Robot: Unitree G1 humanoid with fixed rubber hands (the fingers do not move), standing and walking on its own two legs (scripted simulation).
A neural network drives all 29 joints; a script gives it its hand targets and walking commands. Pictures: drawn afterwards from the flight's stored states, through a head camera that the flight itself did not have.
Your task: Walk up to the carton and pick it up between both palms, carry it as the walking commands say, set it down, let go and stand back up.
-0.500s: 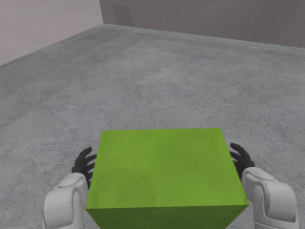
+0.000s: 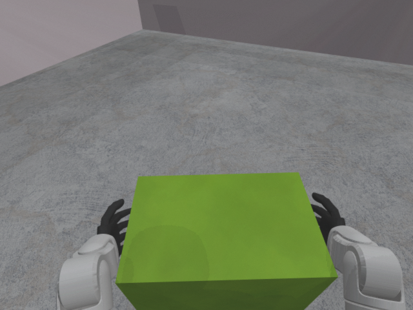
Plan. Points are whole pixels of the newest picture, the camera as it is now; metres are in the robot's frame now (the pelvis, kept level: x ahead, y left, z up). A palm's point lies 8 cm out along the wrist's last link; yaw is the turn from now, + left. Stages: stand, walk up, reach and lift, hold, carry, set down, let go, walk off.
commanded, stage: carry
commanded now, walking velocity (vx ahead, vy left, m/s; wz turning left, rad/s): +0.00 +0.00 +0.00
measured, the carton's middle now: (219, 251) +0.25 +0.00 +0.03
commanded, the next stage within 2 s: none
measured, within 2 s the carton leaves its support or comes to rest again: neither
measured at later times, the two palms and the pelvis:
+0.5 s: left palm (107, 237) +0.25 +0.20 +0.09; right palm (325, 230) +0.25 -0.18 +0.09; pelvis +0.01 +0.01 +0.00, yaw +0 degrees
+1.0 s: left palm (110, 236) +0.25 +0.20 +0.09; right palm (326, 229) +0.26 -0.19 +0.08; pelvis +0.01 +0.00 +0.00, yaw +1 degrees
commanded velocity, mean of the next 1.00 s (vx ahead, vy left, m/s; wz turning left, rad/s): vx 0.00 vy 0.00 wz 0.00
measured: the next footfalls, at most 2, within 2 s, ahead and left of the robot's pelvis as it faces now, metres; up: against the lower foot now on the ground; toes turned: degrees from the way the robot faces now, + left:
none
